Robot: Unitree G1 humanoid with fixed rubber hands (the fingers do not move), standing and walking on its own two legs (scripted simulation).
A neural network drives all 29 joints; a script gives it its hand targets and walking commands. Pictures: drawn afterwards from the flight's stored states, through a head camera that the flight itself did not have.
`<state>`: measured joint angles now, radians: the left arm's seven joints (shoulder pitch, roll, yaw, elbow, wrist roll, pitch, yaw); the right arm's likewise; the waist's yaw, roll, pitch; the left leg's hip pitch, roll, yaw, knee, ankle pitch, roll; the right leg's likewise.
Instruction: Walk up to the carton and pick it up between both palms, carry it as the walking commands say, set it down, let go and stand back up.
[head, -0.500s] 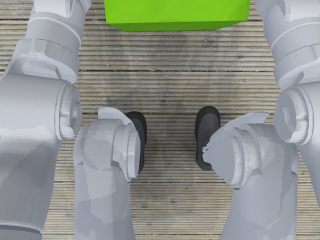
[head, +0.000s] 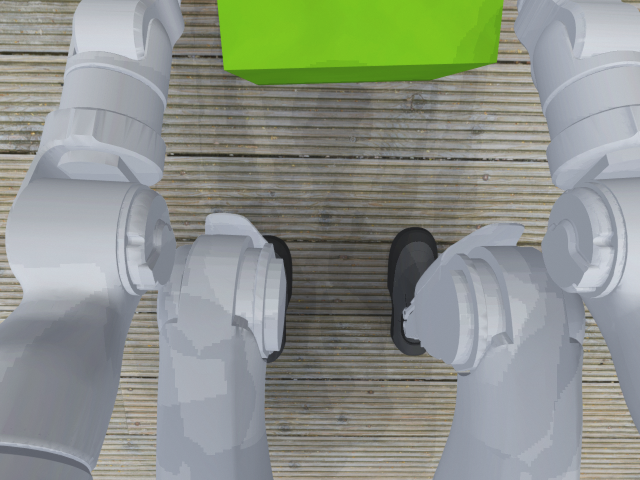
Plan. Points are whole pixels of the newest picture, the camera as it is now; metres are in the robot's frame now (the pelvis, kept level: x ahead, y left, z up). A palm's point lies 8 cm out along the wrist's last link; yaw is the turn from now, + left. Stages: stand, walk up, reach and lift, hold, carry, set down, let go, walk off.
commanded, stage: reach and lift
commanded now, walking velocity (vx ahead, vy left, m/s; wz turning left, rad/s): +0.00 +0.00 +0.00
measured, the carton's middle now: out of the picture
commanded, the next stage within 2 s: none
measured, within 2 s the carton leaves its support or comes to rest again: leaves its support in 0.14 s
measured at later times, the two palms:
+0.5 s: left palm out of the picture +0.55 +0.18 -0.10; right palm out of the picture +0.54 -0.14 -0.11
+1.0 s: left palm out of the picture +0.55 +0.18 -0.04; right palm out of the picture +0.54 -0.13 -0.05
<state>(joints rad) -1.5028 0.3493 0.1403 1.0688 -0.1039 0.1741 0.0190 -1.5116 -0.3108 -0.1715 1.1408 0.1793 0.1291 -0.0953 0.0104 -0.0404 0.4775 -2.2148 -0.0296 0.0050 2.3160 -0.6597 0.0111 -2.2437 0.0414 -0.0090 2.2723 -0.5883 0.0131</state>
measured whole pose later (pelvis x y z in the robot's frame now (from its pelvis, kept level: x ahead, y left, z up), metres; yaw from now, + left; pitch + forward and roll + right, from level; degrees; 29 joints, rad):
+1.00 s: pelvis +0.00 +0.00 +0.06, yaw +1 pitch +44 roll -2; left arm -1.32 0.19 0.32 0.86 0.08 0.30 0.14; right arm -1.24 -0.11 -0.40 0.76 -0.08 0.32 -0.15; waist -0.01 0.00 0.06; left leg -2.24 -0.11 -0.04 2.05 -0.58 -0.02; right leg -2.24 0.09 0.03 2.02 -0.56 0.06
